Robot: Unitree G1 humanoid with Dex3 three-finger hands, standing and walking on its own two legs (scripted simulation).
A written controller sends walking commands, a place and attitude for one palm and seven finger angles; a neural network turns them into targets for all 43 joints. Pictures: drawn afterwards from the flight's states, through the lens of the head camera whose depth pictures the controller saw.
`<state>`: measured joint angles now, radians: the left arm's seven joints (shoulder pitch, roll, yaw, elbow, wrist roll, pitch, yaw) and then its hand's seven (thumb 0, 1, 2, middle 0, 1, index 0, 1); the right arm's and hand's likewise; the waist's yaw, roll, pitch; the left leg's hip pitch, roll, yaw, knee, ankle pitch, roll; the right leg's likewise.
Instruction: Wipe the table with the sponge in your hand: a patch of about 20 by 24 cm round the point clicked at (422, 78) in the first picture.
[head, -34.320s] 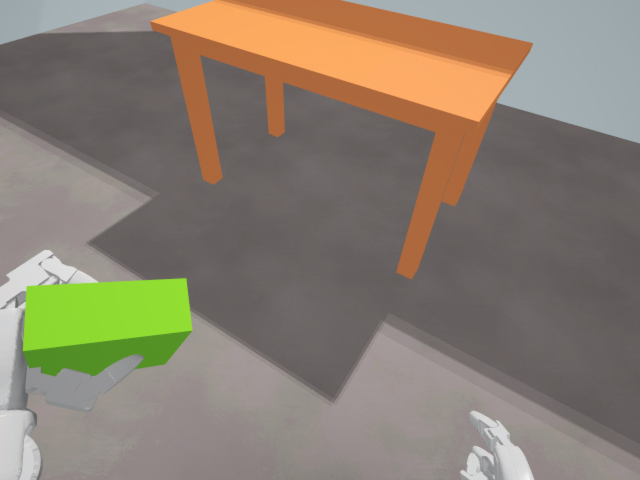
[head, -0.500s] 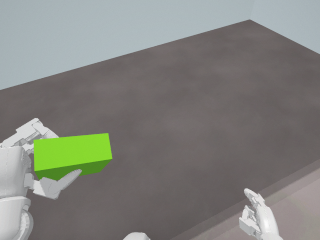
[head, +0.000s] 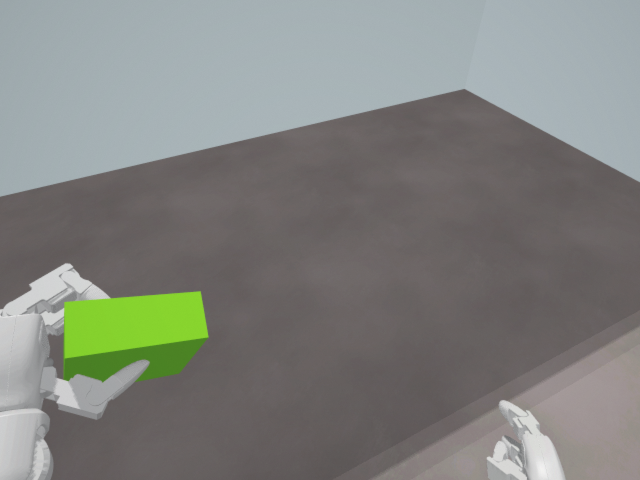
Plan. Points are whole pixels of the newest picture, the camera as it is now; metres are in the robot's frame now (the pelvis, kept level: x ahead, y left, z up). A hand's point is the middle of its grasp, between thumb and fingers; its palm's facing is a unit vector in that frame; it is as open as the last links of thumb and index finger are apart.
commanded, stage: bring the hand home and regain balance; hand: left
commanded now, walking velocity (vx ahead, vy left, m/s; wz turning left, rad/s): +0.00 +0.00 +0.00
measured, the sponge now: (151, 341) +0.23 +0.21 +0.12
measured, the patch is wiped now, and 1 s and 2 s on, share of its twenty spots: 0.95 0.95 0.95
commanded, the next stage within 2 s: come to a stop and stand still in 1.06 s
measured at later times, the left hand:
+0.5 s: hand (22, 376) +0.16 +0.28 +0.16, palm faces +0.39 -0.81 -0.43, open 9.0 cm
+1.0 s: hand out of the picture +0.13 +0.34 +0.14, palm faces +0.43 -0.83 -0.34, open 9.1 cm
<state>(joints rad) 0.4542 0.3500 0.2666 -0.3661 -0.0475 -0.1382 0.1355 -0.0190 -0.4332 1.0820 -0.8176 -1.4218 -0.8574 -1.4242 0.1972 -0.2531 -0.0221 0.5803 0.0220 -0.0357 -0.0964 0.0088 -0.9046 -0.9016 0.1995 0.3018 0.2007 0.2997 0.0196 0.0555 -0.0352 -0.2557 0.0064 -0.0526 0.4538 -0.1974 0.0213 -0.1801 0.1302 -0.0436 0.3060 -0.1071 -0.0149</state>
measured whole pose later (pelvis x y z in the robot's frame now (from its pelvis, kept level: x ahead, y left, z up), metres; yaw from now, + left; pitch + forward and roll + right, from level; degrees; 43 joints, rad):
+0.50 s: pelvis -0.05 +0.04 -0.01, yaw +2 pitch -2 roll +0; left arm 0.41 0.38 0.31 -0.38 -0.01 -0.15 0.12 -0.02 -0.44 1.09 -0.81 -1.42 -0.85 -1.42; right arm 0.28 -0.20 0.00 0.61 0.01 -0.09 -0.07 0.01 -0.90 -0.90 0.20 0.30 0.20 0.30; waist -0.02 0.02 -0.01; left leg -0.36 -0.06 0.01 0.51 -0.24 0.05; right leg -0.25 0.04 -0.01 0.51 -0.26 -0.02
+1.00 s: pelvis -0.07 +0.08 -0.01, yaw +2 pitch -1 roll -2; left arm 0.47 0.34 0.30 -0.43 -0.03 -0.16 0.13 -0.02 -0.45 1.09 -0.81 -1.42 -0.84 -1.42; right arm 0.18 -0.19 0.02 0.62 0.01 -0.11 -0.07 0.01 -0.90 -0.90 0.20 0.30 0.20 0.30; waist 0.04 0.01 -0.01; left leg -0.33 -0.04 -0.01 0.50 -0.15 0.06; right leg -0.22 0.05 0.04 0.42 -0.18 0.01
